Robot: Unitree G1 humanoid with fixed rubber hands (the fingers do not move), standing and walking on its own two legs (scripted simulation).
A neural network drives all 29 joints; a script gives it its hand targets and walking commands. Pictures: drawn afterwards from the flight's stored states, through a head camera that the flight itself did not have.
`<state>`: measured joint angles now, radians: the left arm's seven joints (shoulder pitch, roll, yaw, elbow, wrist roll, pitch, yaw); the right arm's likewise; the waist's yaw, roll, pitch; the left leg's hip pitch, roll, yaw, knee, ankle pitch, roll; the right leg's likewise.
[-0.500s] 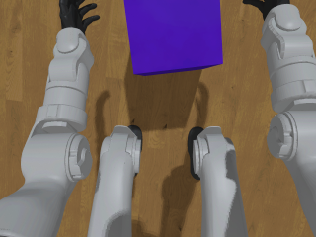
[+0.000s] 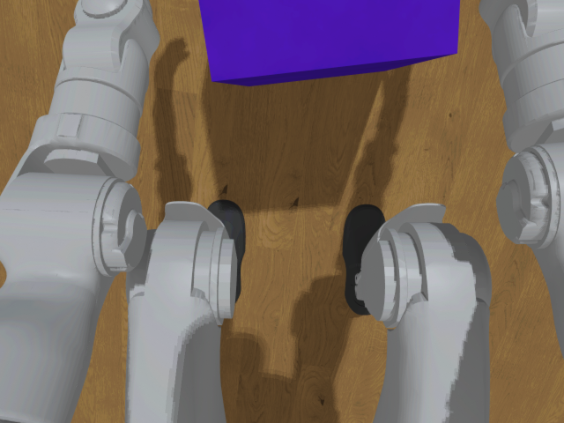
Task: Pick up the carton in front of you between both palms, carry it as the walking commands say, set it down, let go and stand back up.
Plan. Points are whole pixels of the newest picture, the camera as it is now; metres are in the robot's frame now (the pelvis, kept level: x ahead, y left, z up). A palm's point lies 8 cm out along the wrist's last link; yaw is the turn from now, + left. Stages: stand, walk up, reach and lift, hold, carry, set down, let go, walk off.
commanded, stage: reach and lift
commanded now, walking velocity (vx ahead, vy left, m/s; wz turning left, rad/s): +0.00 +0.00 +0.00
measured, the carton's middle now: out of the picture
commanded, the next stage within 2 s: none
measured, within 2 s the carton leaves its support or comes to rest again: leaves its support in 0.68 s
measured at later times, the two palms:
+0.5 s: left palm out of the picture +0.55 +0.13 -0.17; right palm out of the picture +0.56 -0.17 -0.17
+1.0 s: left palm out of the picture +0.52 +0.12 -0.03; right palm out of the picture +0.52 -0.18 -0.03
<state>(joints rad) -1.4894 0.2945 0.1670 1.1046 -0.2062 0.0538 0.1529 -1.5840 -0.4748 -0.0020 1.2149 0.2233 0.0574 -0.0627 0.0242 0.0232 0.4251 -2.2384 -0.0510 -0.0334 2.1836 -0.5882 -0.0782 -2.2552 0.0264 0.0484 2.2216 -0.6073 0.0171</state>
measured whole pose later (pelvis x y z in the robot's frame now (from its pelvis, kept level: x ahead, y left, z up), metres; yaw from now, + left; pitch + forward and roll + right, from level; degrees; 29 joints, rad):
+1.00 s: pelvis -0.01 +0.01 +0.04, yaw -2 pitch +42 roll +2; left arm -1.19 0.03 0.49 0.77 0.11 0.31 0.13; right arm -1.26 -0.17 -0.33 0.88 -0.11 0.34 -0.06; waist 0.01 0.02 -0.03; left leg -2.21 -0.10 -0.08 2.02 -0.55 -0.10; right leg -2.22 0.10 0.08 2.03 -0.54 0.07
